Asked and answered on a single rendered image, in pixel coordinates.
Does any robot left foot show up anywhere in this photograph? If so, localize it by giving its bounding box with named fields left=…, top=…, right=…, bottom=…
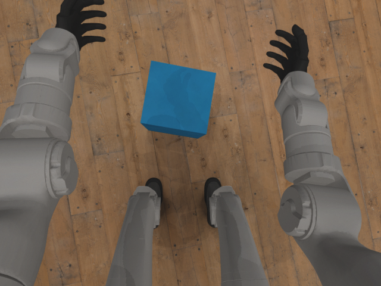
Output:
left=145, top=178, right=163, bottom=229

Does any left robot upper arm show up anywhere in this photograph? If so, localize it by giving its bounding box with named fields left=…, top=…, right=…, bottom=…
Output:
left=0, top=138, right=79, bottom=286

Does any carton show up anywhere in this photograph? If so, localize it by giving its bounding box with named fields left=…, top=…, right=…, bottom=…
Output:
left=140, top=61, right=216, bottom=139

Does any robot right forearm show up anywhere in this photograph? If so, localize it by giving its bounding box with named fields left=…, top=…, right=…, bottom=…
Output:
left=274, top=71, right=362, bottom=229

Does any robot left forearm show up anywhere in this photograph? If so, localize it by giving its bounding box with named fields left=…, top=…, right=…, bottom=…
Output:
left=0, top=27, right=80, bottom=142

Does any right robot hand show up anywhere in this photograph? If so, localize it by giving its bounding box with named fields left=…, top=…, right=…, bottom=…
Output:
left=263, top=24, right=309, bottom=84

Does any right robot upper arm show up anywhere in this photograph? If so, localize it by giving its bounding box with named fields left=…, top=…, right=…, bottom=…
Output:
left=277, top=183, right=381, bottom=286

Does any left robot hand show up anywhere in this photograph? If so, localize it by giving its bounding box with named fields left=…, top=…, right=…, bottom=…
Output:
left=55, top=0, right=107, bottom=50

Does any robot left shin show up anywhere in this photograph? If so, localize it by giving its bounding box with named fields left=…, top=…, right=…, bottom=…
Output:
left=127, top=186, right=157, bottom=206

